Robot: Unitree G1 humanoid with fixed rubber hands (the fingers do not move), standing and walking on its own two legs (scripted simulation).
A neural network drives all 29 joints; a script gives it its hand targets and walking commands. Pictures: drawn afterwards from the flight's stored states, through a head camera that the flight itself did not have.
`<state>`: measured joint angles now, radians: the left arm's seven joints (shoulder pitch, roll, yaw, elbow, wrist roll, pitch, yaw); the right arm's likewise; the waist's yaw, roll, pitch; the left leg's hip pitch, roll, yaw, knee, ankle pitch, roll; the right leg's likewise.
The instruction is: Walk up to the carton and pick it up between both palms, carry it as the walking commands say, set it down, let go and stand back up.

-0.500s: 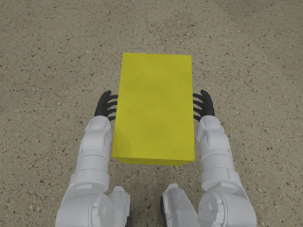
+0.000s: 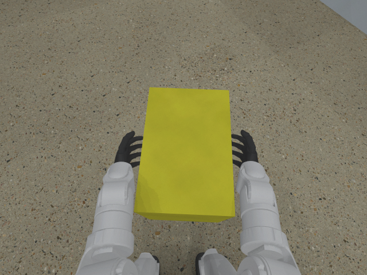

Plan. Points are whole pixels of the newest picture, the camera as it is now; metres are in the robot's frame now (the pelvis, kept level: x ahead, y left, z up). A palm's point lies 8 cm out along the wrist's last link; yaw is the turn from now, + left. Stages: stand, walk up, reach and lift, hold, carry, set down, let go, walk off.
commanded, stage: reach and lift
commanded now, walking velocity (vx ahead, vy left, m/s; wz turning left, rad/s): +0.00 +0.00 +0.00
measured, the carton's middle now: (186, 160) +0.40 -0.02 -0.11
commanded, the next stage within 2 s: none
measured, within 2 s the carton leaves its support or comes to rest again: neither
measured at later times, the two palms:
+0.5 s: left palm (114, 159) +0.35 +0.13 +0.04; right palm (260, 159) +0.33 -0.16 +0.05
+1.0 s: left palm (106, 158) +0.33 +0.13 +0.10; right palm (272, 159) +0.31 -0.16 +0.10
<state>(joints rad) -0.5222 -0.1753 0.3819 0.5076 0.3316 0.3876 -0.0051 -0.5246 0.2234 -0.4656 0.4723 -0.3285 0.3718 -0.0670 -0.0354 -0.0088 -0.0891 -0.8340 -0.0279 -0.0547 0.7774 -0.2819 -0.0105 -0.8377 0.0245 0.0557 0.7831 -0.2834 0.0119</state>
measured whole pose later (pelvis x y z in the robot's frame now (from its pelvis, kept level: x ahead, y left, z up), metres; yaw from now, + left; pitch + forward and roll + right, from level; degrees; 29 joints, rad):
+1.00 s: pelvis +0.02 +0.01 +0.04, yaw +0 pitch -8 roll +0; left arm -0.40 -0.19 0.29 0.41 0.32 0.72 0.01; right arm -0.40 0.19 -0.34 0.39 -0.33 0.71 -0.07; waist -0.03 -0.01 0.01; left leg -0.08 -0.02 -0.05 0.42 -0.21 0.00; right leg -0.08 0.01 0.07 0.42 -0.20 0.01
